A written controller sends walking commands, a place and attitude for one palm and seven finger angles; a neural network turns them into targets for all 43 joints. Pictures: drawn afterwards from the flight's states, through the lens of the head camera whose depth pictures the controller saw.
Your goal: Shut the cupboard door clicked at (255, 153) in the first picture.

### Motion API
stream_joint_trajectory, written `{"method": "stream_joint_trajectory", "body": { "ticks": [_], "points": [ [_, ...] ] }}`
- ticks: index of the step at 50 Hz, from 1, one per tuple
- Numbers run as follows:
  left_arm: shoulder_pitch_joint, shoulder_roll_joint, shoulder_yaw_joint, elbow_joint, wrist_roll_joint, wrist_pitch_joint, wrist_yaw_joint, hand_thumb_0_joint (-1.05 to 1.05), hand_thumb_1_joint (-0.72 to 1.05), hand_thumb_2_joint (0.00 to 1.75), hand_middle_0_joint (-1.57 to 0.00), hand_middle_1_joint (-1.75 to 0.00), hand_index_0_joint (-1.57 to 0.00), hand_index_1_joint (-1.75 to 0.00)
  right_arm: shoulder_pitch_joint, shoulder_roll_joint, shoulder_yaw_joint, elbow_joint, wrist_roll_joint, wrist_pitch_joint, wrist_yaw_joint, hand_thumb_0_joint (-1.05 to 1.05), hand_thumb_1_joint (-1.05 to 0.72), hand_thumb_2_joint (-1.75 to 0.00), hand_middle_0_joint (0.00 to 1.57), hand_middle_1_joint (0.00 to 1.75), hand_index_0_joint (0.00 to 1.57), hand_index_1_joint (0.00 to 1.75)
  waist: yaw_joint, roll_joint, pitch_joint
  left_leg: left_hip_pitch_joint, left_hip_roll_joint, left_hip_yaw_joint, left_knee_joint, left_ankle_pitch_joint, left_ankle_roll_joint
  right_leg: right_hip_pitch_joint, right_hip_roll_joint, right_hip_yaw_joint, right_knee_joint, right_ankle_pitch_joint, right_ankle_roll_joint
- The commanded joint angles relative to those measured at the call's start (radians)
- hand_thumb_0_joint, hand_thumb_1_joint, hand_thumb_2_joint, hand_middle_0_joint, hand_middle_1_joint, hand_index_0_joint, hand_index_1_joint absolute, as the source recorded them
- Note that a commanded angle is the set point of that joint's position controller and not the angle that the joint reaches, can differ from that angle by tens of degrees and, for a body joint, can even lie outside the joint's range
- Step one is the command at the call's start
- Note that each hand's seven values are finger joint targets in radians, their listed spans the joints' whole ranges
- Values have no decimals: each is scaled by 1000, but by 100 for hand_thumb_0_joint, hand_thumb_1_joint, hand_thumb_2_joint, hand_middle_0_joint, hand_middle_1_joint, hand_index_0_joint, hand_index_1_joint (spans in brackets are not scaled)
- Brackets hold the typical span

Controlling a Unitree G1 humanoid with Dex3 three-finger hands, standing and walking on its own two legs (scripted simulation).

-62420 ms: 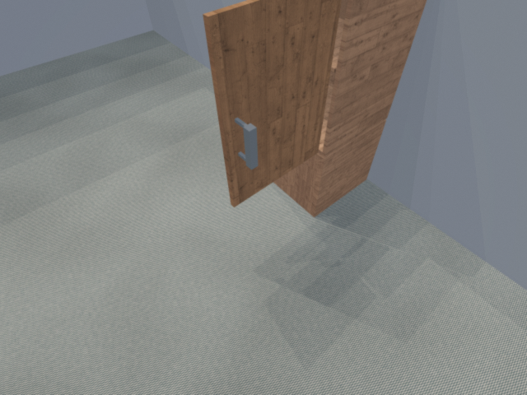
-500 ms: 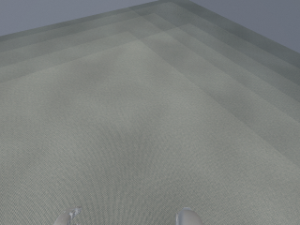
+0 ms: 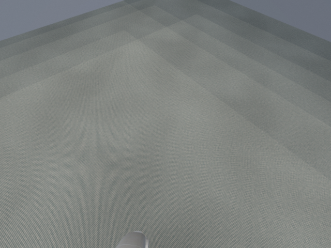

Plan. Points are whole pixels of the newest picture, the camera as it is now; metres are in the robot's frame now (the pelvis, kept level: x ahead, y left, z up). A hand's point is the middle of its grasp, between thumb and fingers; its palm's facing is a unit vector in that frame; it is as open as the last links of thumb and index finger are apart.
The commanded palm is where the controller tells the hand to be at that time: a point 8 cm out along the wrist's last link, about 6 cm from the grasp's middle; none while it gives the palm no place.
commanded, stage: turn to face it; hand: left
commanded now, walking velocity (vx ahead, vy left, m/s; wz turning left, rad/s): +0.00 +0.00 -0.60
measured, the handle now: out of the picture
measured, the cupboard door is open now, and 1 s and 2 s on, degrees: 36 36 36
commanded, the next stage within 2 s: none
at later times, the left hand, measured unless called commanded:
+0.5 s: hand (83, 240) +0.15 +0.25 -0.17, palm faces -0.27 -0.94 -0.22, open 7.3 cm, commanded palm none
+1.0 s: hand (132, 227) +0.19 +0.12 -0.16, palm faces -0.57 -0.79 -0.22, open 7.3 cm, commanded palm none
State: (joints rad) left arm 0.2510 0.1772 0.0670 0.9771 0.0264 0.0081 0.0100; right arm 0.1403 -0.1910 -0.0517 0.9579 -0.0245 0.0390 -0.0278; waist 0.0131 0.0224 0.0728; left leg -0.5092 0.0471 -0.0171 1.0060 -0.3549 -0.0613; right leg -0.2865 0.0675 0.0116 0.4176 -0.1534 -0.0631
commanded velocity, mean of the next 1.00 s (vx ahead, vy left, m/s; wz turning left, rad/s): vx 0.00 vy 0.00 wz -0.60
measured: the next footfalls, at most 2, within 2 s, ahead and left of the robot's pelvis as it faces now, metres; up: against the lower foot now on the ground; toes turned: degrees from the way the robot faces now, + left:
left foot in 0.18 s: +0.07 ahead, +0.14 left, +0.00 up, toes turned -6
right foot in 0.68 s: -0.03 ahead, -0.08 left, +0.00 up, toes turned -32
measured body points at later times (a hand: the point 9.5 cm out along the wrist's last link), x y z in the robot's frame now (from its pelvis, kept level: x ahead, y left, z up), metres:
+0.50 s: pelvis +0.01 +0.06 +0.00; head +0.06 +0.07 +0.45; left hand +0.17 +0.30 -0.15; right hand +0.01 -0.21 -0.12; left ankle +0.03 +0.15 -0.74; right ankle -0.06 -0.09 -0.66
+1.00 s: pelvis +0.01 +0.01 +0.00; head +0.04 -0.03 +0.44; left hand +0.22 +0.16 -0.14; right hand -0.08 -0.24 -0.15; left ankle +0.10 +0.14 -0.68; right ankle -0.06 -0.06 -0.74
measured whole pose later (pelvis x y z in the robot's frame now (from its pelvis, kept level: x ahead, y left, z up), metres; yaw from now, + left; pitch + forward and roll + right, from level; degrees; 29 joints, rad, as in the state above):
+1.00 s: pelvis +0.01 +0.01 +0.00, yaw -36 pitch +2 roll +1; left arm 0.18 0.19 0.05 0.88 0.03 0.03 -0.01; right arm 0.17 -0.23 -0.05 0.90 -0.02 0.06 -0.02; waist -0.01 0.01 0.08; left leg -0.50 0.07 0.00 0.99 -0.38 -0.10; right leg -0.25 0.05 0.06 0.49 -0.27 -0.04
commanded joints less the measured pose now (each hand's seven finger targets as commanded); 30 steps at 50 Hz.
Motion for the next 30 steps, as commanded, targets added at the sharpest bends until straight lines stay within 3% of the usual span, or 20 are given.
{"method": "stream_joint_trajectory", "body": {
  "ticks": [1, 4, 5, 7, 8, 9, 10, 11, 12, 14, 16, 22, 24, 27, 30],
  "points": [
    [24, 174, 47, -87, 2, -9, 5, 0, 90, 90, -20, -30, -20, -30, 23, -74, -16, -82, 9, -12, 1, 0, -90, -90, 20, 30, 20, 30, 4, -157, -124, 37, -8, -1, -121, -38, -1, 88, -276, 318, -118, 189, -129],
    [24, 197, 56, -94, 5, 1, 2, 0, 90, 90, -20, -30, -20, -30, -3, -75, -17, -107, 18, -22, -3, 0, -90, -90, 20, 30, 20, 30, 13, -164, -118, 127, -37, -3, -274, -64, 9, 51, -271, 382, -84, 203, -126],
    [12, 203, 60, -101, 3, 5, 1, 0, 90, 90, -20, -30, -20, -30, 24, -75, -16, -104, 20, -26, -6, 0, -90, -90, 20, 30, 20, 30, 0, -168, -129, 176, -47, -3, -348, -34, 13, 43, -256, 384, -62, 212, -113],
    [-30, 192, 56, -118, -8, 14, -1, 0, 90, 90, -20, -30, -20, -30, 97, -99, -18, -89, 22, -38, -13, 0, -90, -90, 20, 30, 20, 30, -43, -154, -150, 395, -37, 9, -560, 110, 18, -92, -190, 337, 2, 114, -40],
    [-26, 150, 47, -133, -16, 18, -4, 0, 90, 90, -20, -30, -20, -30, 114, -155, -26, -88, 16, -48, -18, 0, -90, -90, 20, 30, 20, 30, -50, -2, -156, 507, 94, -105, -674, 100, 51, -219, -93, 259, 97, -62, 6],
    [-9, 110, 39, -146, -23, 17, -15, 0, 90, 90, -20, -30, -20, -30, 105, -243, -44, -111, 5, -48, -18, 0, -90, -90, 20, 30, 20, 30, -43, 271, -144, 529, 337, -338, -747, 189, 142, -341, 21, 101, 332, -367, 61],
    [-44, 141, 43, -160, -10, 23, -18, 0, 90, 90, -20, -30, -20, -30, 100, -256, -42, -125, -3, -40, -23, 0, -90, -90, 20, 30, 20, 30, -53, 210, -99, 413, 432, -358, -754, 276, 227, -317, -24, 45, 531, -447, 82],
    [-19, 161, 54, -147, -1, 32, -24, 0, 90, 90, -20, -30, -20, -30, 49, -216, -27, -136, -6, -40, -24, 0, -90, -90, 20, 30, 20, 30, -16, 125, -82, 352, 389, -280, -758, 291, 235, -296, -47, 59, 641, -379, 93],
    [-6, 163, 63, -129, 5, 40, -31, 0, 90, 90, -20, -30, -20, -30, 1, -196, -21, -152, -7, -44, -28, 0, -90, -90, 20, 30, 20, 30, 7, 142, -59, 319, 342, -223, -750, 334, 219, -297, -54, 51, 720, -339, 107],
    [21, 159, 63, -120, 4, 47, -42, 0, 90, 90, -20, -30, -20, -30, -37, -175, -8, -169, -3, -47, -29, 0, -90, -90, 20, 30, 20, 30, 30, 129, -55, 309, 283, -89, -714, 410, 193, -292, -80, 27, 786, -279, 119],
    [13, 142, 57, -126, -1, 56, -45, 0, 90, 90, -20, -30, -20, -30, -7, -173, -9, -157, -4, -47, -27, 0, -90, -90, 20, 30, 20, 30, 20, 125, -70, 363, 250, -14, -696, 458, 180, -300, -81, 9, 792, -234, 132],
    [-87, 121, 42, -165, -3, 57, -50, 0, 90, 90, -20, -30, -20, -30, 128, -187, -25, -103, -2, -50, -22, 0, -90, -90, 20, 30, 20, 30, -36, 137, -103, 507, 292, 45, -655, 586, 194, -321, -115, -38, 650, -229, 137],
    [-124, 117, 36, -176, -3, 56, -51, 0, 90, 90, -20, -30, -20, -30, 152, -193, -30, -91, -4, -47, -18, 0, -90, -90, 20, 30, 20, 30, -53, 167, -93, 502, 301, 70, -640, 609, 195, -285, -118, -61, 572, -247, 130],
    [-137, 111, 29, -182, -4, 53, -50, 0, 90, 90, -20, -30, -20, -30, 146, -217, -38, -84, -7, -42, -11, 0, -90, -90, 20, 30, 20, 30, -55, 183, -102, 466, 321, 102, -607, 598, 194, -184, -105, -94, 434, -272, 109],
    [-126, 117, 28, -184, -4, 45, -48, 0, 90, 90, -20, -30, -20, -30, 137, -233, -45, -80, -8, -39, -5, 0, -90, -90, 20, 30, 20, 30, -43, 197, -113, 441, 327, 126, -558, 586, 169, -94, -84, -117, 296, -247, 83]
  ]
}}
